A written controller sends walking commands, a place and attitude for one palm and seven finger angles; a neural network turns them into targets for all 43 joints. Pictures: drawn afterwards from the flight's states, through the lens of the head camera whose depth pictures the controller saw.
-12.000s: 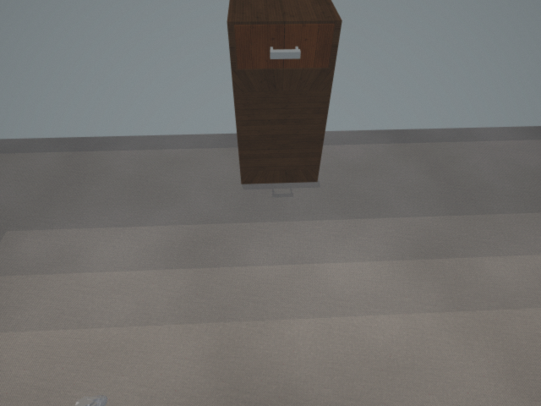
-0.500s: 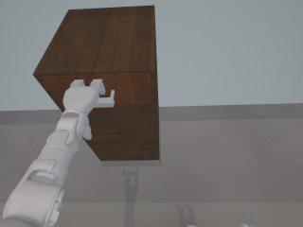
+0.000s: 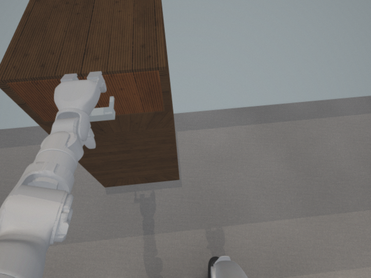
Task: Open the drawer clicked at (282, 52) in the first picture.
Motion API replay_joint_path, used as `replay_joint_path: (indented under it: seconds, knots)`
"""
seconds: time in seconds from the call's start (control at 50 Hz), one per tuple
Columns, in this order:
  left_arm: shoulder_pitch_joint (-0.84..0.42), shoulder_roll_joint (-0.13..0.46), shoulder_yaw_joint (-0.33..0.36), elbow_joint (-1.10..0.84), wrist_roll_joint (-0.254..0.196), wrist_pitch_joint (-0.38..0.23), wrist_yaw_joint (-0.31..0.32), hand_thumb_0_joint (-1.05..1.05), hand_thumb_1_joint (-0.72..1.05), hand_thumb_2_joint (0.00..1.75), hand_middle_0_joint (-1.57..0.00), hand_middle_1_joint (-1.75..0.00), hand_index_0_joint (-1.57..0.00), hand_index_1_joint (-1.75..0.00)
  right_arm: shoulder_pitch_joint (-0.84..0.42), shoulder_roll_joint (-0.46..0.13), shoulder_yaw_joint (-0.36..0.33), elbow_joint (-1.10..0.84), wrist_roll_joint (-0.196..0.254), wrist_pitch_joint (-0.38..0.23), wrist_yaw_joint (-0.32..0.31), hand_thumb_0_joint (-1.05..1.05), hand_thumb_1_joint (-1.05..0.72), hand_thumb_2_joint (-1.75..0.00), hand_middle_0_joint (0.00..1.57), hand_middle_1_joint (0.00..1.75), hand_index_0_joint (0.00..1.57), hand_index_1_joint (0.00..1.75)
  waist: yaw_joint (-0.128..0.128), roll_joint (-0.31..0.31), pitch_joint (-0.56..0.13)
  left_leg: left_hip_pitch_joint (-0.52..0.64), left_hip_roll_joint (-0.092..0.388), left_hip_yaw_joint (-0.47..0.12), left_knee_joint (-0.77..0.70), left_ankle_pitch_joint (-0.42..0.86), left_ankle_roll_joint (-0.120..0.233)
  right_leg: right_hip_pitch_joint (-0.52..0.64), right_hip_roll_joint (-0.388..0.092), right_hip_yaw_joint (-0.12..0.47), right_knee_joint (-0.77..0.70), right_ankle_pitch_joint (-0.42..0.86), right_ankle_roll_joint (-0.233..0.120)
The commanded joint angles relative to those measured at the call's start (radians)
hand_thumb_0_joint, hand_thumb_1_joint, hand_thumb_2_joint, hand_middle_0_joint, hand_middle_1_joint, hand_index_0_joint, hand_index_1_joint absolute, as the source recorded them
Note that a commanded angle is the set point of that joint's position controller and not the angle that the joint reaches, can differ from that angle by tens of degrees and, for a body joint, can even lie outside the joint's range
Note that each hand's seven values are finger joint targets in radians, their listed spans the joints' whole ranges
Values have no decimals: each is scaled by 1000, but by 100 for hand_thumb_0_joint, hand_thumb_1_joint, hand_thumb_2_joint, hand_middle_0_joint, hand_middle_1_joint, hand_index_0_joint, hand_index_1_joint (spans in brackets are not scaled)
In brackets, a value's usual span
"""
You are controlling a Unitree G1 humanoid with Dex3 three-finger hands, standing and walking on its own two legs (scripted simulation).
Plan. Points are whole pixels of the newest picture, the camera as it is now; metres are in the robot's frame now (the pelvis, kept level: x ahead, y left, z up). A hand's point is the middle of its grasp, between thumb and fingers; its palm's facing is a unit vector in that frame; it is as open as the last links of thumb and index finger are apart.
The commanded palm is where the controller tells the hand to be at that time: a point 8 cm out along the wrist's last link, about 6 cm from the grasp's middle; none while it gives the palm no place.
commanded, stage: move the hooked fingers above the handle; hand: left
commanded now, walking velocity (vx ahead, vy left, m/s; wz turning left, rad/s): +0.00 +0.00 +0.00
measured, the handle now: (93, 108) +0.55 +0.22 -0.03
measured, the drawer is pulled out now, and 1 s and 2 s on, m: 0.00 0.00 0.00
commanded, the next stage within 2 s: lower the fingers behind the handle in 0.74 s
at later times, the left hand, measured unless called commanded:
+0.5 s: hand (83, 112) +0.49 +0.22 +0.03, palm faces -0.07 -0.01 -1.00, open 13.9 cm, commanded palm +0.47 +0.21 +0.09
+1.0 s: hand (84, 117) +0.48 +0.21 +0.02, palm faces -0.09 -0.02 -1.00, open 13.9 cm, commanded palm +0.47 +0.22 +0.08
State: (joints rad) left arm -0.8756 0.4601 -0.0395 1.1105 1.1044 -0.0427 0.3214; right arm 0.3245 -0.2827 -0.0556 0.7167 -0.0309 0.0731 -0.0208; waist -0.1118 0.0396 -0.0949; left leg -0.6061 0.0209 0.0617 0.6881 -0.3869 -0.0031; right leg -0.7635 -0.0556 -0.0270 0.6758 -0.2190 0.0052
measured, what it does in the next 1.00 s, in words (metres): stands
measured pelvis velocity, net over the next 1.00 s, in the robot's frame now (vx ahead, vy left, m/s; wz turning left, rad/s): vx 0.02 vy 0.00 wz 0.01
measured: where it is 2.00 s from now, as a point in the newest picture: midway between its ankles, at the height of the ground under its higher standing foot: outside the picture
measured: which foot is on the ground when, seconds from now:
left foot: down 0.00-1.00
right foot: down 0.00-1.00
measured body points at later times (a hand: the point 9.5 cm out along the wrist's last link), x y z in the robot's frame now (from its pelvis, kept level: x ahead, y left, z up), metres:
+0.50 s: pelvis +0.01 +0.01 +0.00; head +0.11 -0.01 +0.44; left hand +0.49 +0.21 +0.09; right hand +0.05 -0.26 -0.14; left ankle -0.04 +0.12 -0.71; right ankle +0.05 -0.13 -0.71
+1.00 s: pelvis +0.02 +0.00 +0.00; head +0.12 -0.01 +0.44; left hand +0.48 +0.21 +0.08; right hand +0.06 -0.27 -0.14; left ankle -0.04 +0.12 -0.71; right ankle +0.05 -0.13 -0.71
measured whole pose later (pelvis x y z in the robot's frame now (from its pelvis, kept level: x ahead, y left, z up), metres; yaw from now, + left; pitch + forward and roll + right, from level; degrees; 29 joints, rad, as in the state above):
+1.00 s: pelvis +0.02 +0.00 +0.00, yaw +1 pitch +18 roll +0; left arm -0.78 0.43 -0.05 1.02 1.09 -0.09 0.30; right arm 0.31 -0.27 -0.06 0.71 -0.04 0.11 -0.02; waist -0.07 0.05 -0.11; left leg -0.57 0.02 0.04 0.68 -0.41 0.00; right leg -0.72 -0.05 -0.05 0.67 -0.25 0.01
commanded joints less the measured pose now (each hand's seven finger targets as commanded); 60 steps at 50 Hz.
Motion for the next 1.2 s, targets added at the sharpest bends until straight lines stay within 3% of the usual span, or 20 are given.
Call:
replay_joint_path:
  seconds: [0.0, 0.1, 0.12, 0.26, 0.32, 0.36, 0.4, 0.44, 0.48, 0.5, 0.58, 0.64, 0.76, 0.8, 0.82, 0.88, 0.94, 1.1, 1.16, 1.18]
  knots:
    - [-419, 266, 68, -199, -9, -18, 38, 0, -50, 30, -30, -120, -30, -120, 128, -147, -59, -69, -3, -21, -3, 0, -90, -90, 20, 30, 20, 30, 5, -6, -500, 51, -64, -13, -53, 342, 43, 427, 65, 13, -12, 279, -32]
    - [-418, 239, 57, -234, -9, -25, 49, 0, -50, 30, -30, -120, -30, -120, 135, -148, -62, -67, -3, -10, 4, 0, -90, -90, 20, 30, 20, 30, 2, -11, -486, 62, -52, -20, -51, 377, 40, 403, 68, 4, -11, 287, -33]
    - [-384, 260, 80, -221, -9, -22, 52, 0, -50, 30, -30, -120, -30, -120, 132, -150, -63, -64, -2, -7, 6, 0, -90, -90, 20, 30, 20, 30, 16, -20, -481, 59, -53, -21, -52, 374, 39, 404, 69, 3, -10, 278, -34]
    - [-419, 283, 81, -231, -4, -3, 70, 0, -50, 30, -30, -120, -30, -120, 113, -152, -54, -61, 1, 3, 5, 0, -90, -90, 20, 30, 20, 30, 8, -11, -440, 56, -52, -24, -69, 345, 38, 395, 68, -2, -21, 245, -34]
    - [-424, 249, 61, -261, -6, -8, 61, 0, -50, 30, -30, -120, -30, -120, 125, -145, -61, -58, -3, 4, 5, 0, -90, -90, 20, 30, 20, 30, 8, 15, -494, 121, -46, -29, -57, 435, 33, 397, 69, -6, -15, 293, -35]
    - [-391, 195, 28, -237, -13, -5, 48, 0, -50, 30, -30, -120, -30, -120, 124, -142, -62, -59, -1, 6, 8, 0, -90, -90, 20, 30, 20, 30, 4, 13, -464, 137, -41, -35, -59, 449, 28, 371, 72, -14, -21, 279, -36]
    - [-414, 152, -4, -234, -22, -10, 39, 0, -50, 30, -30, -120, -30, -120, 130, -141, -64, -56, 1, 5, 6, 0, -90, -90, 20, 30, 20, 30, -20, -23, -430, 138, -38, -38, -59, 444, 32, 357, 73, -15, -32, 282, -33]
    - [-396, 175, 15, -242, -20, -16, 34, 0, -50, 30, -30, -120, -30, -120, 127, -141, -61, -59, 1, 7, 6, 0, -90, -90, 20, 30, 20, 30, -1, -8, -446, 143, -41, -42, -62, 457, 30, 369, 72, -13, -26, 284, -36]
    - [-424, 146, -5, -272, -12, -28, 39, 0, -50, 30, -30, -120, -30, -120, 123, -134, -63, -65, -2, 9, 8, 0, -90, -90, 20, 30, 20, 30, -9, 9, -451, 171, -37, -48, -53, 506, 25, 352, 72, -17, -23, 296, -37]
    - [-412, 140, -3, -279, -11, -31, 44, 0, -50, 30, -30, -120, -30, -120, 126, -131, -65, -65, -4, 9, 10, 0, -90, -90, 20, 30, 20, 30, 1, 25, -459, 175, -36, -46, -51, 516, 23, 354, 71, -17, -19, 297, -37]
    - [-385, 182, 44, -273, -7, -15, 71, 0, -50, 30, -30, -120, -30, -120, 108, -131, -60, -66, -10, 18, 17, 0, -90, -90, 20, 30, 20, 30, 12, -10, -463, 147, -41, -38, -45, 547, 25, 396, 71, -18, -8, 351, -37]
    - [-331, 240, 85, -245, -1, 17, 79, 0, -50, 30, -30, -120, -30, -120, 87, -134, -50, -70, -6, 26, 18, 0, -90, -90, 20, 30, 20, 30, 39, -16, -446, 92, -50, -22, -60, 495, 29, 440, 68, -13, -3, 360, -38]
    - [-352, 215, 50, -274, -12, 25, 43, 0, -50, 30, -30, -120, -30, -120, 87, -132, -56, -79, 3, 23, 3, 0, -90, -90, 20, 30, 20, 30, 17, -58, -460, 102, -52, -12, -70, 457, 37, 483, 66, -5, -24, 382, -29]
    - [-366, 181, 22, -309, -22, 1, 25, 0, -50, 30, -30, -120, -30, -120, 93, -129, -61, -82, 3, 19, -3, 0, -90, -90, 20, 30, 20, 30, 7, -31, -480, 134, -51, -14, -70, 465, 38, 479, 65, -3, -31, 383, -29]
    - [-335, 190, 33, -299, -22, -9, 17, 0, -50, 30, -30, -120, -30, -120, 96, -129, -62, -79, 2, 18, -4, 0, -90, -90, 20, 30, 20, 30, 17, -26, -469, 137, -51, -14, -67, 475, 38, 472, 65, -3, -32, 380, -31]
    - [-316, 163, 17, -269, -20, -36, 11, 0, -50, 30, -30, -120, -30, -120, 102, -130, -61, -69, 2, 15, -6, 0, -90, -90, 20, 30, 20, 30, 3, -56, -420, 112, -51, -19, -62, 450, 37, 434, 67, -6, -32, 358, -32]
    - [-305, 207, 56, -273, -15, -60, 30, 0, -50, 30, -30, -120, -30, -120, 108, -133, -60, -62, -4, 13, -3, 0, -90, -90, 20, 30, 20, 30, 19, -32, -429, 88, -55, -17, -50, 438, 36, 423, 66, -4, -12, 351, -35]
    - [-376, 222, 70, -275, 10, -44, 108, 0, -50, 30, -30, -120, -30, -120, 112, -134, -64, -51, -16, 7, 14, 0, -90, -90, 20, 30, 20, 30, 4, 14, -492, 58, -58, -23, -7, 432, 33, 384, 67, -2, 29, 339, -37]
    - [-344, 248, 86, -216, 4, -15, 109, 0, -50, 30, -30, -120, -30, -120, 105, -142, -60, -46, -15, 8, 15, 0, -90, -90, 20, 30, 20, 30, 2, -29, -478, 11, -61, -16, -3, 375, 37, 393, 67, 2, 28, 318, -31]
    - [-372, 237, 73, -205, 2, -12, 105, 0, -50, 30, -30, -120, -30, -120, 103, -145, -59, -44, -14, 9, 13, 0, -90, -90, 20, 30, 20, 30, -13, -35, -463, 2, -61, -18, -1, 354, 38, 377, 67, 2, 24, 301, -31]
